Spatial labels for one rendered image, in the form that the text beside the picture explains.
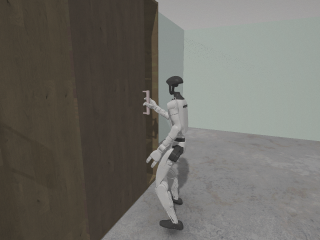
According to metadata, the wardrobe door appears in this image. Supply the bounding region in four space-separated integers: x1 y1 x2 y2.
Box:
64 0 147 240
0 0 87 240

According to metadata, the right robot hand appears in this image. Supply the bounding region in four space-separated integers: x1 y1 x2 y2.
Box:
143 97 157 110

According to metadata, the robot right forearm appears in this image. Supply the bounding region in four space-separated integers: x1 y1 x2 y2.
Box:
154 105 169 120

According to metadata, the robot left shin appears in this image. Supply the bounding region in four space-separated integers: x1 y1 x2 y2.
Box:
155 184 178 224

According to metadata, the right robot thigh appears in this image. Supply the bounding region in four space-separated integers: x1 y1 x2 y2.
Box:
167 161 177 178

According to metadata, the left robot hand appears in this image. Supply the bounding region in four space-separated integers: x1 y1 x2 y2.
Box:
146 150 162 168

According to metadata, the robot left forearm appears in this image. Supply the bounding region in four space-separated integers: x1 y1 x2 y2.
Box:
157 125 179 154

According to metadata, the left robot upper arm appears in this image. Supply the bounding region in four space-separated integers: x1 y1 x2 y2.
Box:
167 100 182 133

